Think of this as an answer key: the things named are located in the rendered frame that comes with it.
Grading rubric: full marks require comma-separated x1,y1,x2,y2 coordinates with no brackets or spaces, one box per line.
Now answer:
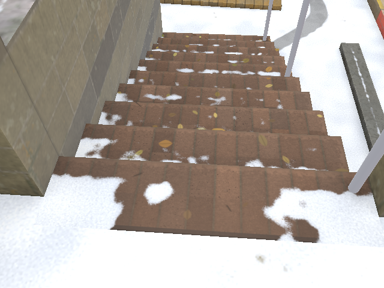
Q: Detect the stairs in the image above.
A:
75,32,349,172

